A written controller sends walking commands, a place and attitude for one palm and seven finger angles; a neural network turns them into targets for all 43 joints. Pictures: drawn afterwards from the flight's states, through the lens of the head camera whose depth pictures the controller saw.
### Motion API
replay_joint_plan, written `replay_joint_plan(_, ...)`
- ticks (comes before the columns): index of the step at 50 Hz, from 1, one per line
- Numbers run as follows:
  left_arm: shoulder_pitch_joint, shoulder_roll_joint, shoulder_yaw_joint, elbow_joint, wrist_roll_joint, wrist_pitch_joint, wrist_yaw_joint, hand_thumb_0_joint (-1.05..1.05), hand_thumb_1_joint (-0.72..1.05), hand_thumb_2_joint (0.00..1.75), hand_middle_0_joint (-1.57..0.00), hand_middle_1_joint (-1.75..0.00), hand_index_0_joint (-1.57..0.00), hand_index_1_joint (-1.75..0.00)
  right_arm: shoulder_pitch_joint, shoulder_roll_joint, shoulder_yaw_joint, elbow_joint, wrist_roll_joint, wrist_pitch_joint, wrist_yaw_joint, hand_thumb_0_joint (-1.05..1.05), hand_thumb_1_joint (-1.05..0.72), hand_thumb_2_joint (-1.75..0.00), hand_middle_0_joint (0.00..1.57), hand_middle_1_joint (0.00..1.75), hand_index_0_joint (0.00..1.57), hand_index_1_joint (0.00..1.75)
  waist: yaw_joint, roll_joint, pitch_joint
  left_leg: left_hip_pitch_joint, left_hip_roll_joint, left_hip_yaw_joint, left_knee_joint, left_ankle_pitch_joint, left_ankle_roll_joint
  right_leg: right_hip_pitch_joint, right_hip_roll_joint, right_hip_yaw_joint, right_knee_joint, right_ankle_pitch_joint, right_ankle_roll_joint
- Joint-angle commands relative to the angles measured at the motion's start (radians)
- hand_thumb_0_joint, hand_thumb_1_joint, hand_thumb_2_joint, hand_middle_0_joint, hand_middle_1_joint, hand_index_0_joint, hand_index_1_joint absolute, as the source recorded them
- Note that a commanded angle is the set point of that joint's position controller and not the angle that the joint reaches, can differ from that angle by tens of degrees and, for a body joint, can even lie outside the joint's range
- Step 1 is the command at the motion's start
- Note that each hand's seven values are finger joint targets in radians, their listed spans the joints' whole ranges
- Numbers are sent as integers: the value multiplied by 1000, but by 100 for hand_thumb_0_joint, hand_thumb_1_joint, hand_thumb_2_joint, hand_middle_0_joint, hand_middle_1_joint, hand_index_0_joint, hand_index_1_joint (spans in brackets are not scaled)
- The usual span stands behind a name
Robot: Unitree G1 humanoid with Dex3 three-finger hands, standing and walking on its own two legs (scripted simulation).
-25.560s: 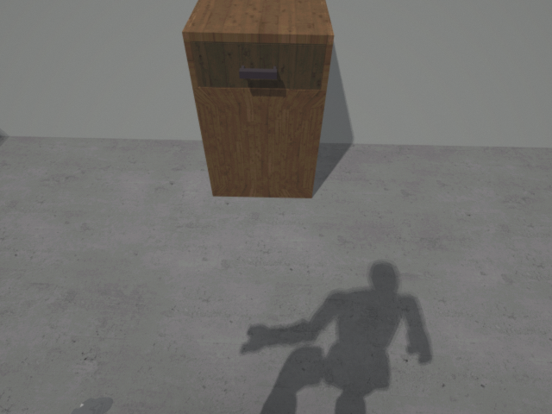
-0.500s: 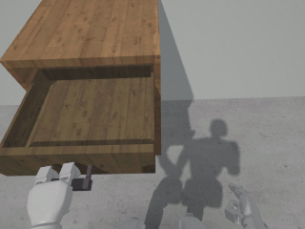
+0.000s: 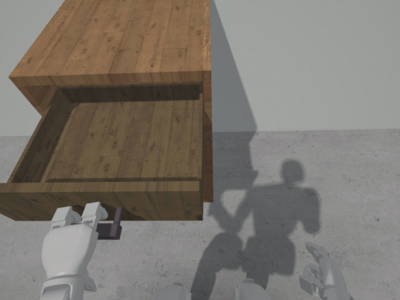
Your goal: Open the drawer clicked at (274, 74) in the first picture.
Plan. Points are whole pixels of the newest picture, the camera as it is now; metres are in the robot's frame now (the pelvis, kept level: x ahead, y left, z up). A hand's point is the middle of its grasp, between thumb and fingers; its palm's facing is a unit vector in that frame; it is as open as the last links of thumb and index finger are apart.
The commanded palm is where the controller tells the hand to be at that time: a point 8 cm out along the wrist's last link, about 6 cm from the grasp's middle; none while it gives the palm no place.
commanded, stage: lift the hand off the handle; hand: left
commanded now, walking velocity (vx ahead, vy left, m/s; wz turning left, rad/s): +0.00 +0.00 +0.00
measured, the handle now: (89, 221) +0.26 +0.26 -0.01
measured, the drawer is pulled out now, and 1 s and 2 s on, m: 0.30 0.29 0.29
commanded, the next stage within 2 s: none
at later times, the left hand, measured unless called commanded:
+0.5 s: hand (83, 241) +0.22 +0.25 -0.01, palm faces -0.02 -0.04 -1.00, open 13.5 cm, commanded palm +0.20 +0.26 +0.05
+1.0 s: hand (74, 236) +0.22 +0.26 +0.02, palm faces -0.02 -0.07 -1.00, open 13.4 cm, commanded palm +0.21 +0.25 +0.09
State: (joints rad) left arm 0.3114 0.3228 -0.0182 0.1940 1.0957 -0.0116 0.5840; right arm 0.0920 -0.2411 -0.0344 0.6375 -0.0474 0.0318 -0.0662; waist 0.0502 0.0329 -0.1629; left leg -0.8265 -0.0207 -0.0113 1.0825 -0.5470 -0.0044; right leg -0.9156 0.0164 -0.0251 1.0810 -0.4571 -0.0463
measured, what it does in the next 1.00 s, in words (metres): stands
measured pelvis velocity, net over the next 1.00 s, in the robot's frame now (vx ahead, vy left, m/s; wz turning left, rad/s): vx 0.02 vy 0.01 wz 0.00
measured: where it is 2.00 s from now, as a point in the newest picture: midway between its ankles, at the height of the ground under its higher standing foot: outside the picture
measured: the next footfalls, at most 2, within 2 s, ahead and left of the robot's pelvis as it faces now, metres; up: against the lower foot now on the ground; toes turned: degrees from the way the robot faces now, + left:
none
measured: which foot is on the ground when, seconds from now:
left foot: down 0.00-1.00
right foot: down 0.00-1.00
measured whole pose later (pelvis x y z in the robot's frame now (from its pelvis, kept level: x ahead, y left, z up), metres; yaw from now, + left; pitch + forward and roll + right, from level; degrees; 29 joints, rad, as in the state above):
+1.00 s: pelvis +0.02 +0.01 +0.03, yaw +0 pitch +12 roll +0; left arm 0.38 0.34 -0.05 0.04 1.05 0.02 0.47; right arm 0.10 -0.23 -0.02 0.59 -0.04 0.05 -0.05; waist 0.06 0.05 -0.12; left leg -0.60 -0.02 -0.01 0.87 -0.49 0.01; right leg -0.68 0.01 -0.02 0.88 -0.40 -0.03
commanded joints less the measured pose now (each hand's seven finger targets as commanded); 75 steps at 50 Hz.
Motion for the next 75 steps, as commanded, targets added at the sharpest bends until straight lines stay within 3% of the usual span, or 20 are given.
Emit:
replay_joint_plan(1, -124, 179, 103, -144, -10, 9, 29, 0, -50, 30, -30, -120, -30, -120, -77, -102, -34, -133, 5, -47, -16, 0, -90, -90, 20, 30, 20, 30, -23, -46, -223, 72, -28, 12, -131, 191, 33, 241, -3, 61, -206, 189, 10)
replay_joint_plan(11, -208, 194, 95, -165, -23, 2, 12, 0, -50, 30, -30, -120, -30, -120, -66, -100, -31, -135, 10, -53, -27, 0, -90, -90, 20, 30, 20, 30, -19, -22, -252, 110, -30, 13, -162, 182, 35, 267, -4, 51, -232, 149, 11)
replay_joint_plan(17, -171, 198, 106, -232, -37, -5, 6, 0, -50, 30, -30, -120, -30, -120, -70, -98, -26, -148, 8, -56, -30, 0, -90, -90, 20, 30, 20, 30, -17, -31, -260, 144, -27, 12, -185, 217, 35, 303, -4, 48, -244, 196, 9)
replay_joint_plan(20, -137, 209, 123, -223, -36, -4, 6, 0, -50, 30, -30, -120, -30, -120, -71, -100, -25, -145, 10, -55, -27, 0, -90, -90, 20, 30, 20, 30, -14, -33, -217, 139, -27, 13, -199, 209, 33, 305, -5, 51, -261, 191, 11)
replay_joint_plan(23, -97, 220, 140, -247, -33, 6, 9, 0, -50, 30, -30, -120, -30, -120, -68, -100, -28, -151, 8, -48, -21, 0, -90, -90, 20, 30, 20, 30, -4, -18, -244, 168, -27, 17, -211, 243, 32, 339, -3, 51, -261, 239, 7)
replay_joint_plan(25, -69, 200, 123, -263, -43, 13, 4, 0, -50, 30, -30, -120, -30, -120, -73, -100, -29, -157, 13, -46, -17, 0, -90, -90, 20, 30, 20, 30, -9, -8, -220, 179, -27, 18, -224, 244, 30, 342, -3, 47, -276, 243, 8)
replay_joint_plan(31, -84, 215, 133, -254, -49, 28, -23, 0, -50, 30, -30, -120, -30, -120, -76, -104, -27, -163, 17, -35, -19, 0, -90, -90, 20, 30, 20, 30, -10, -48, -185, 196, -27, 15, -255, 243, 33, 372, -3, 48, -307, 245, 13)
replay_joint_plan(33, -72, 217, 129, -301, -49, 23, -27, 0, -50, 30, -30, -120, -30, -120, -74, -102, -24, -173, 14, -34, -17, 0, -90, -90, 20, 30, 20, 30, 2, 15, -217, 245, -26, 16, -273, 278, 31, 388, -3, 41, -304, 269, 6)
replay_joint_plan(38, -62, 195, 113, -318, -47, 9, -34, 0, -50, 30, -30, -120, -30, -120, -76, -101, -24, -178, 10, -31, -9, 0, -90, -90, 20, 30, 20, 30, -5, -9, -186, 278, -21, 10, -289, 315, 29, 376, 2, 25, -312, 293, 5)
replay_joint_plan(40, -68, 191, 105, -351, -42, 3, -34, 0, -50, 30, -30, -120, -30, -120, -73, -100, -27, -183, 7, -34, -2, 0, -90, -90, 20, 30, 20, 30, 0, 23, -194, 305, -19, 10, -298, 340, 27, 379, 3, 18, -314, 301, 1)
replay_joint_plan(42, -54, 188, 99, -372, -42, 10, -37, 0, -50, 30, -30, -120, -30, -120, -75, -101, -26, -191, 6, -30, 2, 0, -90, -90, 20, 30, 20, 30, -2, 13, -219, 326, -17, 6, -299, 377, 25, 392, 4, 14, -313, 329, 0)
replay_joint_plan(44, -38, 180, 93, -364, -41, 14, -42, 0, -50, 30, -30, -120, -30, -120, -73, -98, -27, -189, 7, -29, 6, 0, -90, -90, 20, 30, 20, 30, -1, 0, -185, 328, -15, 5, -309, 372, 24, 388, 5, 11, -321, 323, 2)
replay_joint_plan(47, -48, 195, 101, -387, -41, 24, -51, 0, -50, 30, -30, -120, -30, -120, -80, -99, -22, -195, 6, -23, 6, 0, -90, -90, 20, 30, 20, 30, -1, -6, -180, 334, -15, 5, -318, 378, 25, 407, 3, 15, -334, 335, 1)
replay_joint_plan(50, -50, 169, 68, -420, -41, 27, -64, 0, -50, 30, -30, -120, -30, -120, -80, -95, -20, -198, 5, -23, 10, 0, -90, -90, 20, 30, 20, 30, 0, 8, -182, 358, -15, 5, -329, 392, 24, 418, 1, 13, -340, 347, 3)
replay_joint_plan(52, -45, 198, 97, -428, -47, 26, -71, 0, -50, 30, -30, -120, -30, -120, -82, -96, -18, -202, 7, -22, 9, 0, -90, -90, 20, 30, 20, 30, 4, -1, -175, 361, -11, 2, -340, 400, 23, 430, 1, 13, -348, 347, 1)
replay_joint_plan(54, -20, 199, 96, -451, -46, 21, -76, 0, -50, 30, -30, -120, -30, -120, -79, -89, -19, -201, 4, -24, 11, 0, -90, -90, 20, 30, 20, 30, 13, 22, -188, 385, -12, 6, -341, 423, 22, 443, -1, 17, -350, 371, 1)
replay_joint_plan(57, 8, 196, 103, -461, -53, 18, -84, 0, -50, 30, -30, -120, -30, -120, -79, -90, -18, -201, 5, -21, 15, 0, -90, -90, 20, 30, 20, 30, 12, -6, -188, 392, -8, 5, -346, 454, 19, 458, 1, 16, -354, 404, 2)
replay_joint_plan(64, 83, 194, 109, -494, -70, 30, -111, 0, -50, 30, -30, -120, -30, -120, -84, -87, -18, -213, 13, -19, 26, 0, -90, -90, 20, 30, 20, 30, 24, -20, -163, 400, -5, 6, -371, 460, 19, 497, -2, 18, -372, 427, 6)
replay_joint_plan(73, 72, 205, 108, -533, -84, 35, -151, 0, -50, 30, -30, -120, -30, -120, -98, -87, -11, -221, 18, -14, 29, 0, -90, -90, 20, 30, 20, 30, 27, 7, -116, 416, -4, 5, -414, 413, 20, 517, -7, 22, -413, 375, 4)
replay_joint_plan(75, 75, 201, 105, -535, -87, 35, -159, 0, -50, 30, -30, -120, -30, -120, -94, -88, -13, -220, 17, -15, 30, 0, -90, -90, 20, 30, 20, 30, 27, -15, -116, 422, -4, 6, -417, 424, 22, 525, -7, 20, -419, 390, 7)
